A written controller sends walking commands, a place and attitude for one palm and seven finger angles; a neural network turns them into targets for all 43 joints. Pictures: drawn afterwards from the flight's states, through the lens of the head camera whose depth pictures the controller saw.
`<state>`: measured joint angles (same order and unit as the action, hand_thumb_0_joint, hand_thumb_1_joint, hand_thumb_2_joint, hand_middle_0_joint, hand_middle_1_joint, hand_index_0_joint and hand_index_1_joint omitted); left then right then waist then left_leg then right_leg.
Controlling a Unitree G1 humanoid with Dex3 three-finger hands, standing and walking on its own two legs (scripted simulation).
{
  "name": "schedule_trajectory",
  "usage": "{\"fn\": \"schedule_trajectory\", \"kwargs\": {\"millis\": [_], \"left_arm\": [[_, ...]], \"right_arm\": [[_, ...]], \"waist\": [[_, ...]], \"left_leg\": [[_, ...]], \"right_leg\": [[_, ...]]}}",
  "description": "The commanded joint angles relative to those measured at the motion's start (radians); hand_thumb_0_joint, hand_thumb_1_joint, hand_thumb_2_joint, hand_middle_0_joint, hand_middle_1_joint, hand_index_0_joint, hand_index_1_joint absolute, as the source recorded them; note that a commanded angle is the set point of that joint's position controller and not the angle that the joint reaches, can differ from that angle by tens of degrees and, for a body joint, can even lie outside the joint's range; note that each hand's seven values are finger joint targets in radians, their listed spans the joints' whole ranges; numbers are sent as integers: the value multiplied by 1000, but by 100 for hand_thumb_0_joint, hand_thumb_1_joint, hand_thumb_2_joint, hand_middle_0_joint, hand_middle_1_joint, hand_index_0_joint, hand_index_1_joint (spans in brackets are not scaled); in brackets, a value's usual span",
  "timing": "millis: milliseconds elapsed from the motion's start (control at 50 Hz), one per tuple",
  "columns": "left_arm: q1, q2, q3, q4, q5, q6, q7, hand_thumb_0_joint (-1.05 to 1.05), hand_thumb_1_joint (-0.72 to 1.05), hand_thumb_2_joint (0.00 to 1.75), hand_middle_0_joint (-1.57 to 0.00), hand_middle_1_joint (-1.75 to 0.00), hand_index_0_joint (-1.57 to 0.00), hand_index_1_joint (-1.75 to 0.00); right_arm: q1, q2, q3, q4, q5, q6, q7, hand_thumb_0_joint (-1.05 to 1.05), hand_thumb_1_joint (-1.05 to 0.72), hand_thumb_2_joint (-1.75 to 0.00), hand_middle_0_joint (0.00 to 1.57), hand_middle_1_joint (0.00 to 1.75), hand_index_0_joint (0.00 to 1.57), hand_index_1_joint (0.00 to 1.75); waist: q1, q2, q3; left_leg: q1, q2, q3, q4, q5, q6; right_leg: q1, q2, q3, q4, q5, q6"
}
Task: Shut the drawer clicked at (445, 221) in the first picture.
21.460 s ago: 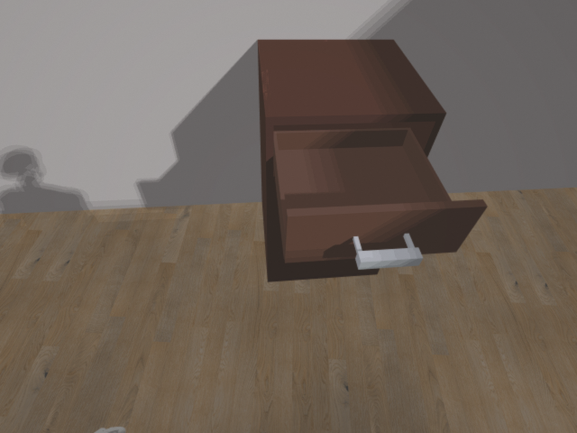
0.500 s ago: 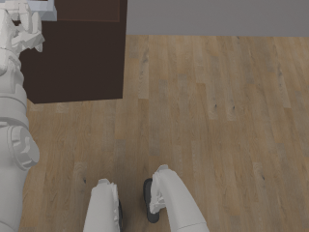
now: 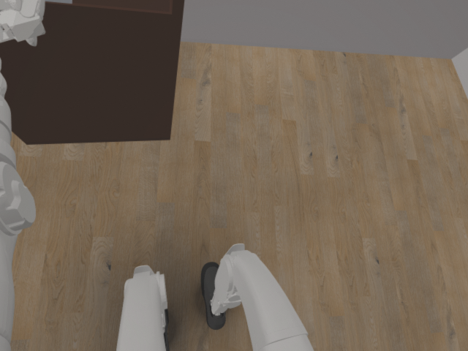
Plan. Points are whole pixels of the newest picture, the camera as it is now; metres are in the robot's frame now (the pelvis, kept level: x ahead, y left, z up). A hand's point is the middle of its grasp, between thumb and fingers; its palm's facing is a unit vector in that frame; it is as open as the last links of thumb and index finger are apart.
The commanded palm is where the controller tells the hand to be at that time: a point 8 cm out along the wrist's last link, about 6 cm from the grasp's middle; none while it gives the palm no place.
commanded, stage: pull the fist back off the drawer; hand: left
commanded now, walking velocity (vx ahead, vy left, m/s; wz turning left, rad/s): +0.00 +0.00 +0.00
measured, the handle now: out of the picture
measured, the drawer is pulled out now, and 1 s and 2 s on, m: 0.00 0.00 0.00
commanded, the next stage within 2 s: draw the hand back to the body in 0.68 s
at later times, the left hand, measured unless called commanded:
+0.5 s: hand (33, 15) +0.59 +0.20 +0.06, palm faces +0.00 -1.00 -0.04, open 3.0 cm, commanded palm +0.57 +0.21 +0.06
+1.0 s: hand (5, 31) +0.53 +0.21 +0.10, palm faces -0.01 -1.00 -0.09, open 3.1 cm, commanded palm +0.49 +0.24 +0.11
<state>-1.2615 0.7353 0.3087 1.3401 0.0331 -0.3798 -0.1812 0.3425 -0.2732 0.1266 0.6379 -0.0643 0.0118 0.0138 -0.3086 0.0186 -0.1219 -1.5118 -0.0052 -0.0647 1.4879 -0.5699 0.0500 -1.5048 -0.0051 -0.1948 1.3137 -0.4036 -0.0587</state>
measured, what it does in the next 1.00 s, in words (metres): rises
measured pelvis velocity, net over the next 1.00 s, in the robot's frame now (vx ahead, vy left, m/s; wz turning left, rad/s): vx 0.06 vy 0.01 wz -0.03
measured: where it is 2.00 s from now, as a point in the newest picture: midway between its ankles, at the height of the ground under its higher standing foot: (187, 322)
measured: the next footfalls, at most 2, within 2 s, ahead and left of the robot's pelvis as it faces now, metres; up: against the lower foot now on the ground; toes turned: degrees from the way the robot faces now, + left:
none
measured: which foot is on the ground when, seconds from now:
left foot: down 0.00-1.00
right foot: down 0.00-1.00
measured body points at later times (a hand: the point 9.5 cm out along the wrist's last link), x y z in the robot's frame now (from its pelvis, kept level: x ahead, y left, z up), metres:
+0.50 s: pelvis +0.00 +0.01 +0.00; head +0.21 +0.06 +0.40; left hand +0.58 +0.26 +0.06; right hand -0.02 -0.24 -0.08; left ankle +0.04 +0.08 -0.57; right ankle +0.10 -0.10 -0.57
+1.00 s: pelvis +0.06 +0.01 +0.07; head +0.23 +0.04 +0.48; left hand +0.52 +0.27 +0.10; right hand +0.10 -0.24 -0.05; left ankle +0.04 +0.09 -0.57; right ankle +0.10 -0.10 -0.57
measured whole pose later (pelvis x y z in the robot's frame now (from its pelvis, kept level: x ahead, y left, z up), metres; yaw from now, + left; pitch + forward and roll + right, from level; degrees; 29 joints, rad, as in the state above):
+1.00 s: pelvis +0.06 +0.01 +0.07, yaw -1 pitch +28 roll -5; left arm -0.53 0.45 0.37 0.64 -0.15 -0.34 -0.22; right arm 0.33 -0.24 0.04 0.53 0.01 0.10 0.06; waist -0.15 0.05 -0.14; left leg -1.12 0.02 0.01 1.22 -0.59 0.06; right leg -1.17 0.04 -0.09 1.09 -0.42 -0.03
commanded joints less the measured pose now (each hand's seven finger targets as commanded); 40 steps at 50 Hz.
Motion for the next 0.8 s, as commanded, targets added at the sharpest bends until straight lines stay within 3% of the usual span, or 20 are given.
{"fn": "schedule_trajectory", "kwargs": {"millis": [0,60,100,120,200,240,280,340,380,460,520,540,600,660,680,740,780], "left_arm": [[-655,153,15,-258,-17,-45,39,0,90,90,-140,-160,-140,-160],[-660,176,28,-268,-16,-44,27,0,90,90,-140,-160,-140,-160],[-637,173,30,-235,-13,-35,21,0,90,90,-140,-160,-140,-160],[-649,163,27,-257,-17,-39,20,0,90,90,-140,-160,-140,-160],[-615,185,58,-245,-17,-27,16,0,90,90,-140,-160,-140,-160],[-589,185,73,-264,-20,-30,11,0,90,90,-140,-160,-140,-160],[-542,177,78,-255,-24,-25,4,0,90,90,-140,-160,-140,-160],[-485,134,73,-285,-34,-24,1,0,90,90,-140,-160,-140,-160],[-444,154,96,-304,-38,-25,2,0,90,90,-140,-160,-140,-160],[-356,106,100,-352,-51,-39,11,0,90,90,-140,-160,-140,-160],[-256,136,147,-402,-57,-61,16,0,90,90,-140,-160,-140,-160],[-223,85,118,-395,-63,-62,15,0,90,90,-140,-160,-140,-160],[-187,90,132,-396,-67,-76,20,0,90,90,-140,-160,-140,-160],[-170,104,146,-369,-59,-95,26,0,90,90,-140,-160,-140,-160],[-167,120,163,-387,-60,-104,27,0,90,90,-140,-160,-140,-160],[-145,80,147,-418,-67,-132,20,0,90,90,-140,-160,-140,-160],[-62,87,172,-470,-84,-136,10,0,90,90,-140,-160,-140,-160]], "right_arm": [[223,-232,-65,-6,7,-16,-22,0,-90,-90,20,30,20,30],[231,-235,-64,-12,7,-20,-20,0,-90,-90,20,30,20,30],[233,-236,-64,-17,8,-20,-17,0,-90,-90,20,30,20,30],[237,-234,-65,-18,6,-23,-16,0,-90,-90,20,30,20,30],[246,-236,-68,-27,6,-18,-8,0,-90,-90,20,30,20,30],[251,-236,-72,-32,6,-15,-2,0,-90,-90,20,30,20,30],[251,-236,-73,-35,8,-9,1,0,-90,-90,20,30,20,30],[247,-233,-80,-42,8,-3,9,0,-90,-90,20,30,20,30],[244,-233,-83,-48,11,4,9,0,-90,-90,20,30,20,30],[242,-225,-94,-53,11,16,20,0,-90,-90,20,30,20,30],[236,-221,-100,-68,13,27,25,0,-90,-90,20,30,20,30],[229,-215,-104,-72,17,31,29,0,-90,-90,20,30,20,30],[216,-207,-106,-73,21,41,30,0,-90,-90,20,30,20,30],[208,-201,-105,-76,23,47,25,0,-90,-90,20,30,20,30],[209,-201,-107,-77,21,50,23,0,-90,-90,20,30,20,30],[206,-196,-117,-80,19,59,25,0,-90,-90,20,30,20,30],[203,-197,-125,-97,23,69,28,0,-90,-90,20,30,20,30]], "waist": [[-109,367,-535],[-97,380,-565],[-96,353,-543],[-98,372,-552],[-78,344,-556],[-64,356,-589],[-52,334,-576],[-30,362,-565],[-15,327,-577],[10,326,-584],[53,313,-629],[50,296,-618],[48,215,-554],[50,200,-512],[54,202,-528],[64,237,-587],[100,234,-654]], "left_leg": [[414,31,-98,-233,67,-5],[421,29,-105,-229,80,-8],[396,31,-109,-230,57,-7],[416,31,-112,-234,71,-7],[396,32,-115,-233,64,-9],[433,36,-127,-237,94,-14],[431,39,-129,-244,83,-15],[481,43,-139,-268,93,-24],[483,46,-140,-272,112,-25],[549,49,-141,-285,195,-38],[583,47,-126,-289,282,-45],[582,45,-115,-289,293,-43],[512,42,-86,-285,288,-27],[471,36,-65,-276,296,-19],[486,37,-64,-273,325,-21],[578,39,-74,-265,441,-39],[621,38,-64,-270,511,-47]], "right_leg": [[268,41,161,-155,-46,32],[271,41,156,-142,-41,29],[270,42,157,-142,-53,29],[263,42,153,-139,-44,28],[279,42,153,-136,-46,28],[276,43,145,-127,-28,27],[279,43,144,-130,-33,28],[259,42,135,-129,-23,26],[282,42,135,-128,-15,26],[289,42,128,-133,23,26],[350,45,128,-133,56,21],[357,45,133,-144,62,24],[418,47,144,-162,66,29],[435,47,153,-161,75,28],[446,46,150,-156,96,28],[432,43,145,-142,159,28],[495,45,148,-144,212,28]]}}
